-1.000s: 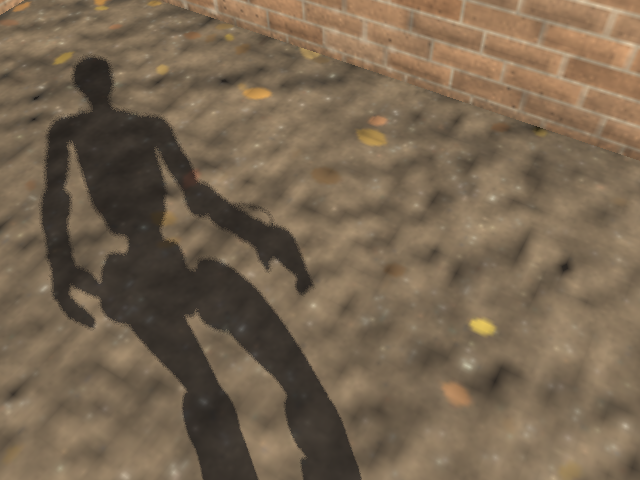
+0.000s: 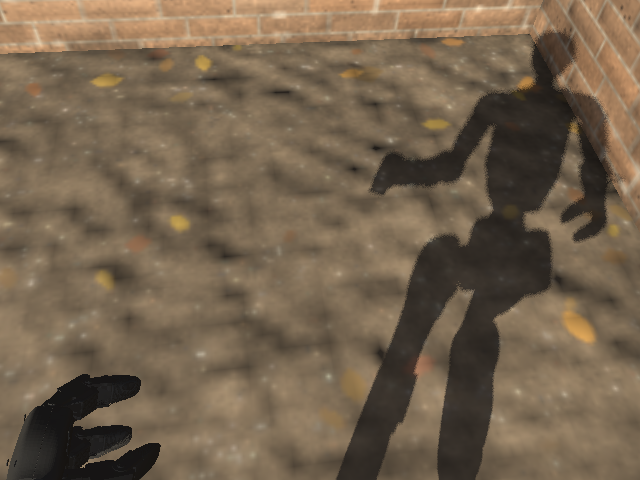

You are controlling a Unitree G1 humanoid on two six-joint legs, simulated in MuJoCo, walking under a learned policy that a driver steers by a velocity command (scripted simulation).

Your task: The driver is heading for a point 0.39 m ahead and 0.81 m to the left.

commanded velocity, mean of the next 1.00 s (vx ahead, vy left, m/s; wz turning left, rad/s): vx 0.25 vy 0.00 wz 0.65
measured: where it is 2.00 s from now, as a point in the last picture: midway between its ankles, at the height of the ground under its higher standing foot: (8, 354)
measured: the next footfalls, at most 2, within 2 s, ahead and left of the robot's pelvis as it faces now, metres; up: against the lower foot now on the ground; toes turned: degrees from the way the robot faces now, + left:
right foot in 0.08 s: +0.16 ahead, -0.15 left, +0.00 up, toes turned +15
left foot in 0.52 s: +0.01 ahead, +0.09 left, +0.00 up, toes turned +33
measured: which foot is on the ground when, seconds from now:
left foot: down 0.00-0.08, up 0.10-0.50, down 0.52-1.00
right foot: up 0.00-0.06, down 0.08-0.52, up 0.54-1.00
